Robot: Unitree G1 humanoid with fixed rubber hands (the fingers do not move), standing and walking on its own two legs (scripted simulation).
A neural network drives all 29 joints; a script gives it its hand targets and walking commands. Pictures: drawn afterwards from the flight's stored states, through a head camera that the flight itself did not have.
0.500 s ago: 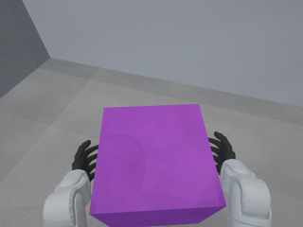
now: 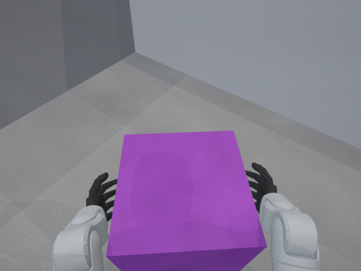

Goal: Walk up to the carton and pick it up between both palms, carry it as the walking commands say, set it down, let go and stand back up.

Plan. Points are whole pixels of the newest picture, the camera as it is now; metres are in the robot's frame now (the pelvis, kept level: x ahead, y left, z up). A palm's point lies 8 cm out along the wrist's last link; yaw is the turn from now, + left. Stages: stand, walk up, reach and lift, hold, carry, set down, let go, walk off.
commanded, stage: carry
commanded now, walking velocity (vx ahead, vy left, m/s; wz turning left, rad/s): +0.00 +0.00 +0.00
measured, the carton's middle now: (182, 207) +0.27 +0.01 -0.01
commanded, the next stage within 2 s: none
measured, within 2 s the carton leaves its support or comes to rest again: neither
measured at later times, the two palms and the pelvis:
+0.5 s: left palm (52, 210) +0.22 +0.24 +0.10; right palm (244, 205) +0.23 -0.09 +0.10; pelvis -0.02 +0.07 +0.01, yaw +2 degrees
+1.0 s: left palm (63, 204) +0.23 +0.23 +0.09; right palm (248, 200) +0.24 -0.10 +0.09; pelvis -0.01 +0.06 +0.01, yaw +2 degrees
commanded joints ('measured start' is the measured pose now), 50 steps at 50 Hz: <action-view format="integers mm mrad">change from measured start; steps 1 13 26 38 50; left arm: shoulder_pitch -571 -468 -579 -587 -588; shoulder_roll -821 -790 -791 -796 -787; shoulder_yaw -869 -781 -790 -764 -722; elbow -199 11 20 50 93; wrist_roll -451 -362 -386 -388 -358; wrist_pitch -36 -14 19 22 -14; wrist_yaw -216 -238 -216 -220 -217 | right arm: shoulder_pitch -374 -476 -484 -510 -512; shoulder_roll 856 789 821 822 824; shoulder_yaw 706 795 730 724 709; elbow -138 -112 -39 -32 10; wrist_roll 361 336 356 352 340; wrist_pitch -20 21 52 54 17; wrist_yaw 211 210 221 212 214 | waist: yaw -41 -27 -26 -26 -26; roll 239 -127 144 72 54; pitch -404 -210 -276 -304 -304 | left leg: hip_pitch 335 96 159 161 122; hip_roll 236 40 169 133 129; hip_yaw -189 -69 -193 -151 -161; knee -187 -119 -490 -412 -332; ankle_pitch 418 -31 -230 -127 -87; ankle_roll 142 -2 -34 -45 23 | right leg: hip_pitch -32 255 316 317 296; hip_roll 33 -205 53 12 -27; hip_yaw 13 278 0 56 125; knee -51 -960 -693 -759 -764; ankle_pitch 43 105 175 128 139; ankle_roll -17 -210 -116 -130 -156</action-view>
